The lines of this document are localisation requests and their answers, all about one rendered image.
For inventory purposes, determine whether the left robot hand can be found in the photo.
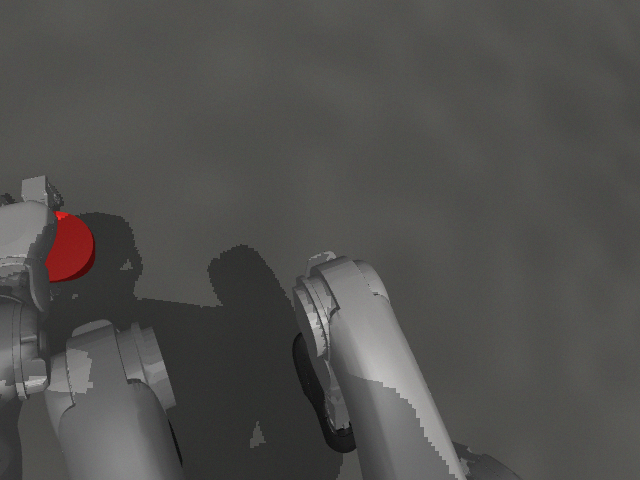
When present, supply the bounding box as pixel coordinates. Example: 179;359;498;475
0;175;62;301

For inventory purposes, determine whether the right robot foot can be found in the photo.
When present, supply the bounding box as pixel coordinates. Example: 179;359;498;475
292;332;356;453

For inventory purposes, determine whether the cup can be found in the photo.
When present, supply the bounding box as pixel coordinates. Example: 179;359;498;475
44;211;95;283

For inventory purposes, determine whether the right robot hand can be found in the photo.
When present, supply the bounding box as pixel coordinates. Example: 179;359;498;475
452;441;523;480

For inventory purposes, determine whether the left robot arm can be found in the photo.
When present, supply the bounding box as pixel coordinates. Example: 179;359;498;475
0;257;51;480

